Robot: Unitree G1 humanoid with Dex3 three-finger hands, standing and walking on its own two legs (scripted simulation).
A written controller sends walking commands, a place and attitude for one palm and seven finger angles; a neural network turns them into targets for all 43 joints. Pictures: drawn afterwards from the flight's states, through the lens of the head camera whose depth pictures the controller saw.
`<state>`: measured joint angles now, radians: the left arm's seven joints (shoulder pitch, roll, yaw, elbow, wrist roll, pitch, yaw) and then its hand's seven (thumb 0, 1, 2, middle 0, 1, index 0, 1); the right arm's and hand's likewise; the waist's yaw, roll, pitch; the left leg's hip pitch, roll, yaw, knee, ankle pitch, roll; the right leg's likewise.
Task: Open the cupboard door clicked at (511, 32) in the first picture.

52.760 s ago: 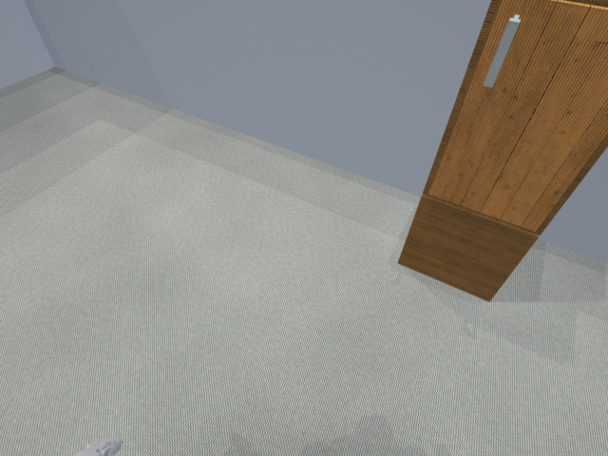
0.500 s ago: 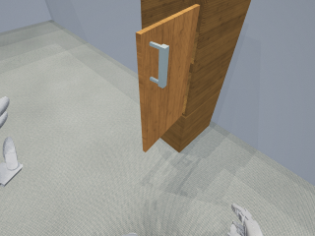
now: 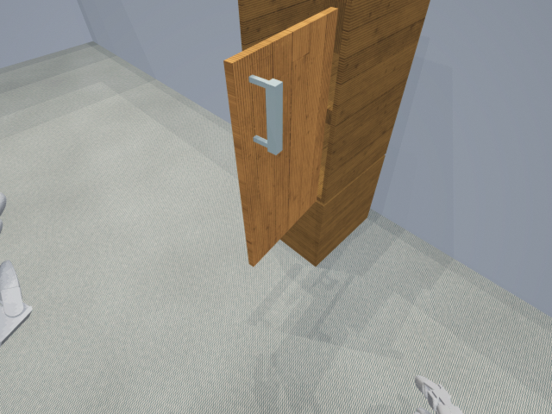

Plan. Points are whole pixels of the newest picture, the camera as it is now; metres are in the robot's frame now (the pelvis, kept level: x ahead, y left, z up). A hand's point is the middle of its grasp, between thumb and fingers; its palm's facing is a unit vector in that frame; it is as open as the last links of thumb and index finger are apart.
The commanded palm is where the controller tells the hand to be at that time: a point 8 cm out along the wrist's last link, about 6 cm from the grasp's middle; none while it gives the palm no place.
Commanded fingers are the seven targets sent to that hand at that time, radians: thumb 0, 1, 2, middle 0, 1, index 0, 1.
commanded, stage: stop stepping back and stand still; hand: left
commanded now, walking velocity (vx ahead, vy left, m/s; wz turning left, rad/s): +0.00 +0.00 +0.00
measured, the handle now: (265, 115) +0.59 +0.06 +0.14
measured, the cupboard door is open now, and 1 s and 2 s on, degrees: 97 97 97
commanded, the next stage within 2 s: let the arm hang, fingers relaxed in 0.06 s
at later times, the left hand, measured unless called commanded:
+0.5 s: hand out of the picture +0.02 +0.20 -0.17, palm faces +0.06 -0.98 -0.17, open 7.1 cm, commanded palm none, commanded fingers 0.00 0.90 0.90 -0.20 -0.30 -0.20 -0.30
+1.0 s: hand out of the picture -0.07 +0.19 -0.17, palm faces +0.09 -0.98 -0.20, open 7.4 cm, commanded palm none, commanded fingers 0.00 0.90 0.90 -0.20 -0.30 -0.20 -0.30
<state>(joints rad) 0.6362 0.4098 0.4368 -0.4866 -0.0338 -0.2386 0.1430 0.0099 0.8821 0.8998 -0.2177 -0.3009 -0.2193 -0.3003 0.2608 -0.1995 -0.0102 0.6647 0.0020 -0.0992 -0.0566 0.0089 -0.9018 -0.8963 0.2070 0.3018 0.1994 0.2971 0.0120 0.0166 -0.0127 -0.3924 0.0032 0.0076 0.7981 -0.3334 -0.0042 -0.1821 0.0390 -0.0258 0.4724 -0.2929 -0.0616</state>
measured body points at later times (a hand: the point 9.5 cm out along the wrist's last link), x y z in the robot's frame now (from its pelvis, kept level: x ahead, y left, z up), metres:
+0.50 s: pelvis -0.02 +0.01 +0.00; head +0.01 +0.03 +0.45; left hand +0.02 +0.25 -0.16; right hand +0.09 -0.23 -0.13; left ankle +0.01 +0.14 -0.74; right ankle -0.03 -0.08 -0.74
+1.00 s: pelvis -0.04 +0.02 +0.00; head -0.04 +0.01 +0.45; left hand -0.07 +0.24 -0.16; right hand -0.08 -0.18 -0.17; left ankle +0.01 +0.14 -0.74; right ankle -0.03 -0.08 -0.74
